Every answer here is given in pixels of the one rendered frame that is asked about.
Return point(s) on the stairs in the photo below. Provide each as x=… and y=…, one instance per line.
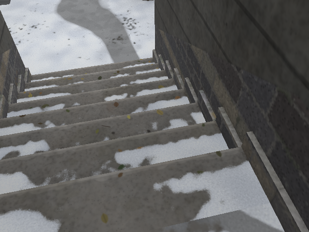
x=84, y=122

